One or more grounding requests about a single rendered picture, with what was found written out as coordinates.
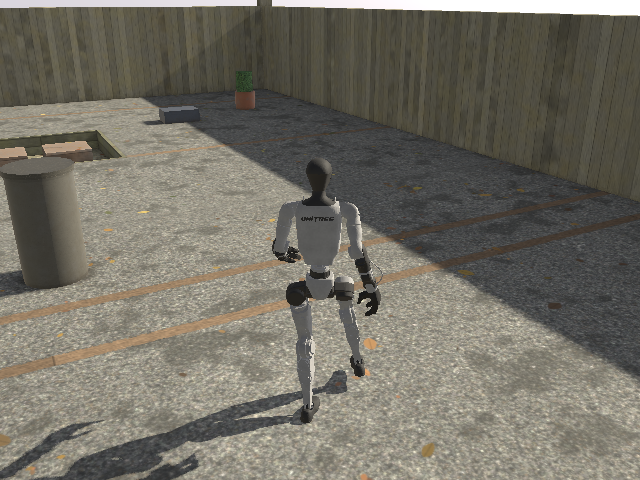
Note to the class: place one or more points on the robot right forearm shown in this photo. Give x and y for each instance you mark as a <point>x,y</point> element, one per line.
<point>365,272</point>

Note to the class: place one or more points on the right robot thigh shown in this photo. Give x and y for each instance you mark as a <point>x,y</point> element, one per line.
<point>344,291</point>

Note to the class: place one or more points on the left robot hand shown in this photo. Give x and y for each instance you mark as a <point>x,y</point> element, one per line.
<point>291,255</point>

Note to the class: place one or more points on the right robot hand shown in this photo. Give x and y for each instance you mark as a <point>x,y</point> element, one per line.
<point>375,301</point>

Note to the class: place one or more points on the robot left forearm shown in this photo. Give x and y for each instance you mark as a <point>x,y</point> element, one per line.
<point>277,254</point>

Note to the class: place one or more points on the robot right upper arm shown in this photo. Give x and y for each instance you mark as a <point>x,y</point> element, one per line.
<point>354,230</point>

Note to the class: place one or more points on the robot left upper arm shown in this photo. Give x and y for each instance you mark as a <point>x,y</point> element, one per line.
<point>286,213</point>

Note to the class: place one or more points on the robot left shin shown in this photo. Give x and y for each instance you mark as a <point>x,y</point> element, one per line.
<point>305,369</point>

